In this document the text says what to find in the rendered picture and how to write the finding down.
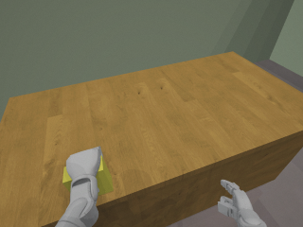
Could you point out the right robot hand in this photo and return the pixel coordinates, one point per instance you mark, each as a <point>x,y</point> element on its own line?
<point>239,201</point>

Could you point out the left robot forearm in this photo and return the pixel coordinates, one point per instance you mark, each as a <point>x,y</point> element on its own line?
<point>82,210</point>

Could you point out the right robot forearm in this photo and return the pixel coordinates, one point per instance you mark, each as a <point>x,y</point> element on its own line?
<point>249,218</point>

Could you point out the table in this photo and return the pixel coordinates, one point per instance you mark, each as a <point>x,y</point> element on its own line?
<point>168,135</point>

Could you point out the sponge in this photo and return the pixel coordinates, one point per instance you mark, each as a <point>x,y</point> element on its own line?
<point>104,179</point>

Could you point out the left robot hand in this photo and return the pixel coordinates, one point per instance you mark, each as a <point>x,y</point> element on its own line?
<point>86,162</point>

